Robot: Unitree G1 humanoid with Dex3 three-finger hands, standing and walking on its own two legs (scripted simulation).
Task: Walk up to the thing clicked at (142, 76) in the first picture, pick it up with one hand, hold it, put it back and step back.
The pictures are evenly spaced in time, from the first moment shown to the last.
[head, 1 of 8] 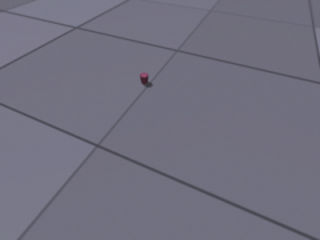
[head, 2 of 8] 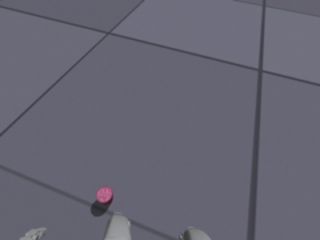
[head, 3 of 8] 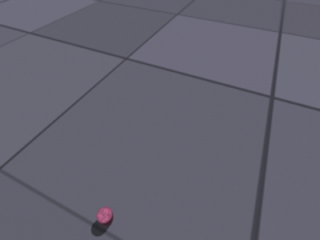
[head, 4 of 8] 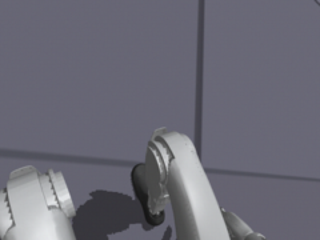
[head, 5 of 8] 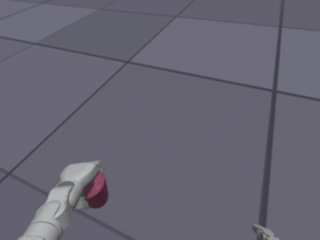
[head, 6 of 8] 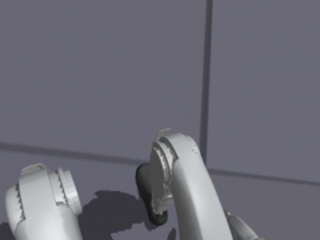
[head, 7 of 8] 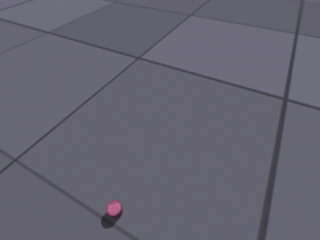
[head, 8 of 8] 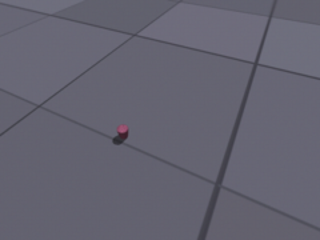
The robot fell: no
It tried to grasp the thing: yes
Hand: left
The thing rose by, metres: 0.65
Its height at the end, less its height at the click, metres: +0.00
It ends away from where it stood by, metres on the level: 0.01
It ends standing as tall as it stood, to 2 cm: yes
